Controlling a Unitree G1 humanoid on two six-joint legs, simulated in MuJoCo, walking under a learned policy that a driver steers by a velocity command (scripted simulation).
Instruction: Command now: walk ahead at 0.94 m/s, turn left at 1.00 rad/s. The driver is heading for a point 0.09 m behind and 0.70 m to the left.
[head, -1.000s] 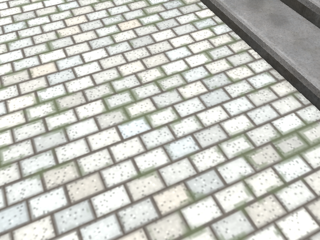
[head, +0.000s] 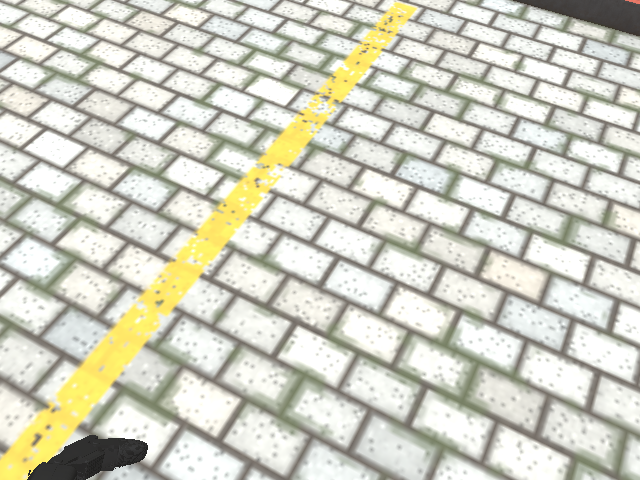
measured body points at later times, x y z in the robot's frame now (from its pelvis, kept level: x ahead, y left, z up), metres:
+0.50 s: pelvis +0.42 +0.03 -0.03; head +0.45 +0.06 +0.42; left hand +0.22 +0.23 -0.16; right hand +0.78 -0.01 -0.06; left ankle +0.58 +0.16 -0.70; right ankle +0.25 -0.17 -0.72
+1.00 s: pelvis +0.83 +0.29 -0.02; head +0.85 +0.34 +0.43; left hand +0.83 +0.62 -0.09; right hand +1.02 +0.07 -0.14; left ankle +0.60 +0.17 -0.66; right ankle +1.01 +0.33 -0.74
